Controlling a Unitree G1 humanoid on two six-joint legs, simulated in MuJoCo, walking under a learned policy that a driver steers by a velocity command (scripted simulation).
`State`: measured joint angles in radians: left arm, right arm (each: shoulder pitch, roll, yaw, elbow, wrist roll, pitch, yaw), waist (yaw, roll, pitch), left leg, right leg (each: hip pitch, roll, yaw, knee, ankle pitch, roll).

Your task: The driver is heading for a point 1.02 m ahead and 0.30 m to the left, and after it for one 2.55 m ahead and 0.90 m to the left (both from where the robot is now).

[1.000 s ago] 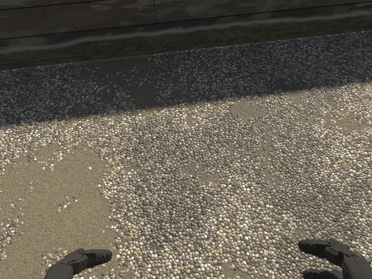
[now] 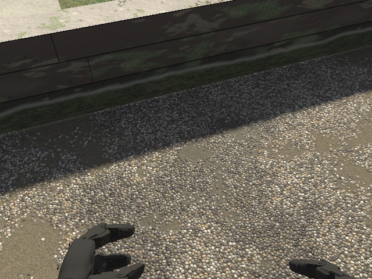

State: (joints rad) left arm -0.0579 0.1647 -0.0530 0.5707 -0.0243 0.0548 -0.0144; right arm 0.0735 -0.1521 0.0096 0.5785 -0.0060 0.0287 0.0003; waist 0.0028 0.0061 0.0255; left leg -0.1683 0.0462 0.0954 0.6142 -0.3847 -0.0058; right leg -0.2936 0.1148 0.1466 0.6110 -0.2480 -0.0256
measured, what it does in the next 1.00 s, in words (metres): stands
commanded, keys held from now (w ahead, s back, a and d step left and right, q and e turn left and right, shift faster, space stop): w+shift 1.00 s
